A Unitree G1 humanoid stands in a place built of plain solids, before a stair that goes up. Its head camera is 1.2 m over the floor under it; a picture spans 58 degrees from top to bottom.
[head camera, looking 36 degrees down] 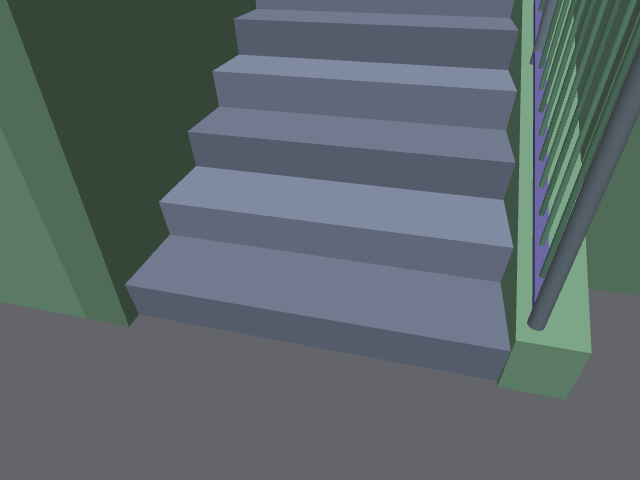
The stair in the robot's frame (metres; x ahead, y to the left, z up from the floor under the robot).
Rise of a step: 0.17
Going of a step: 0.30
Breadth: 1.30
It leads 13 degrees to the right of straight ahead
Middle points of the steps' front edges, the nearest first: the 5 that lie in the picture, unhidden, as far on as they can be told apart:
1.00 0.06 0.17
1.29 -0.01 0.33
1.59 -0.08 0.50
1.88 -0.15 0.67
2.17 -0.22 0.84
